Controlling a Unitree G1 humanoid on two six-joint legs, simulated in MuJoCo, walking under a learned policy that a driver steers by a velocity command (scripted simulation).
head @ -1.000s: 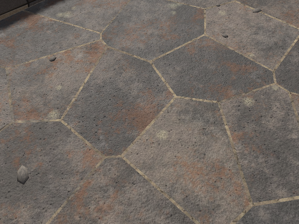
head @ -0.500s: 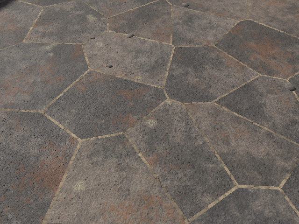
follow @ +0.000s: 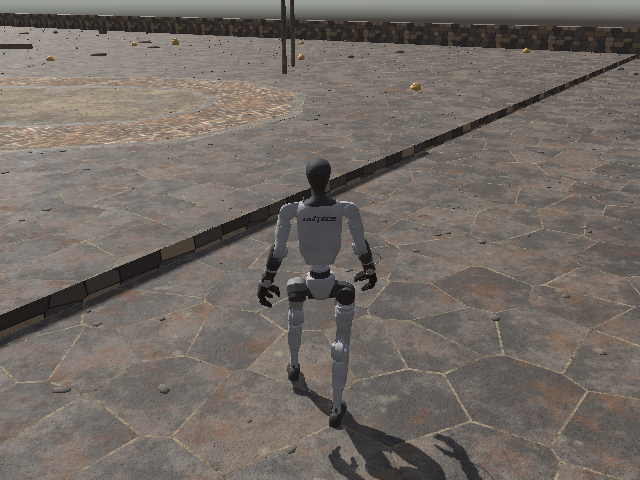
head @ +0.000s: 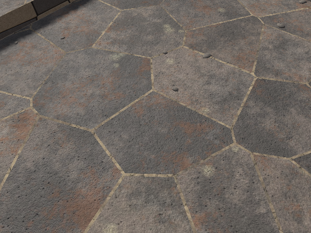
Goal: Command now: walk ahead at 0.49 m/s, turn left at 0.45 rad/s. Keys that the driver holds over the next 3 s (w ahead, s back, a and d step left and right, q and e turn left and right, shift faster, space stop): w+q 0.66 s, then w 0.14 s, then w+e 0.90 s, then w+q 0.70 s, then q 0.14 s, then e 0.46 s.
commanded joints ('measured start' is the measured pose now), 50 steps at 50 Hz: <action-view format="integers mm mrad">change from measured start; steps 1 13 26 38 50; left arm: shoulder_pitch -16 -136 -390 -90 48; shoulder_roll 170 161 130 103 214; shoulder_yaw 43 11 -5 3 22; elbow -41 -149 -221 -113 -8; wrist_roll -15 -2 -10 11 -40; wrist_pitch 6 -48 -29 -22 15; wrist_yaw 12 0 -20 -15 -6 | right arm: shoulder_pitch -114 89 209 118 -160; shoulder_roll -45 -130 -173 -107 -74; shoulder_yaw -1 -46 -58 -30 -2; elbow -116 -148 -94 -161 -232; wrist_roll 0 -18 6 -1 -4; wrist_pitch -13 -27 0 -3 -54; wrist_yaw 25 -7 -50 -38 0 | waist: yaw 3 -58 -128 -28 15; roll -60 -48 57 -143 -133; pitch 103 -85 -29 -18 8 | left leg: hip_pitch -42 639 521 18 221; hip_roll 1 92 12 -26 -68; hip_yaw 33 -404 -345 -113 -7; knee -82 -474 -389 439 -197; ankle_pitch -33 -95 -183 -385 -105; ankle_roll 36 297 187 -5 -31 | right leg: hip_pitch -6 -735 -565 -174 -188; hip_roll -339 -157 -53 -286 -274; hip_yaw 41 316 293 521 408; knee -32 989 306 16 27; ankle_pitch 559 -29 342 128 330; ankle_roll -115 23 90 -151 -148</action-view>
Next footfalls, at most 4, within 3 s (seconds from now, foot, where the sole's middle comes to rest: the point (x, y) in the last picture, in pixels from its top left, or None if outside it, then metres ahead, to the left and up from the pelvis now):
0.14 left None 0.26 0.11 -0.77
0.62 right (174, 214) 0.57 -0.02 -0.77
1.08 left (100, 186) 0.68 0.32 -0.77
1.58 right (147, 130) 1.02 0.13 -0.77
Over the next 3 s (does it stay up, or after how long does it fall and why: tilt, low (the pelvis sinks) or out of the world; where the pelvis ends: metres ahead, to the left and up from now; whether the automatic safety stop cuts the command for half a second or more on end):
stays up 1.49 0.33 0.00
